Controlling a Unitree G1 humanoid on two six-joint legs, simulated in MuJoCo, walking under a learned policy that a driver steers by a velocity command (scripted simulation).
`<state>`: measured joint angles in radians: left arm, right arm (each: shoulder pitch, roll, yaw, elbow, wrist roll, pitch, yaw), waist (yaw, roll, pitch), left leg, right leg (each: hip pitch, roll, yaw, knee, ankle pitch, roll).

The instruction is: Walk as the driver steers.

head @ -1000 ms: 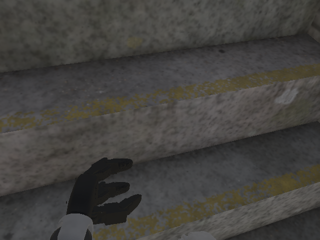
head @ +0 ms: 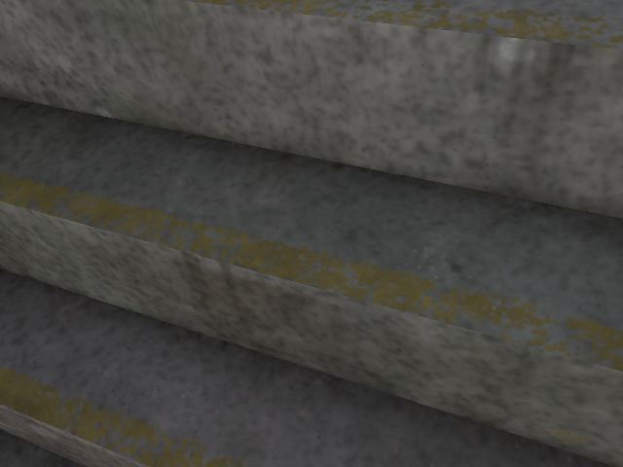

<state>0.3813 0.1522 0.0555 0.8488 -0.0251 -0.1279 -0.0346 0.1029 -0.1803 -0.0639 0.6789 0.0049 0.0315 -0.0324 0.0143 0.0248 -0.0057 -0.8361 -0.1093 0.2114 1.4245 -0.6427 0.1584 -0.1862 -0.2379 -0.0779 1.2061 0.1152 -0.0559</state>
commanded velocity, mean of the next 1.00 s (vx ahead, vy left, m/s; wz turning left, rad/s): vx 0.15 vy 0.00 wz -0.01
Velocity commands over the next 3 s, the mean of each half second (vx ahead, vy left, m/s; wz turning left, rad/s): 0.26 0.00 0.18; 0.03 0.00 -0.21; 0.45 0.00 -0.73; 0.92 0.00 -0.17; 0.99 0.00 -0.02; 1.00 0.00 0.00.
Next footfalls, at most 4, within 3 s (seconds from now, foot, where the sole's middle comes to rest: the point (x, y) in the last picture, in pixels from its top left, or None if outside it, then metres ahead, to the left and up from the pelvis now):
0.56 right None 0.06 -0.14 -0.62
0.72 left None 0.20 0.17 -0.62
1.18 right None -0.20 -0.05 -0.86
1.40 left None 0.07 0.13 -0.62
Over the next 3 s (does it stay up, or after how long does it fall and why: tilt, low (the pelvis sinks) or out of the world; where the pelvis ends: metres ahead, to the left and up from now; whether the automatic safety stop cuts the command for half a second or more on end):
stays up -0.24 -0.19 -0.10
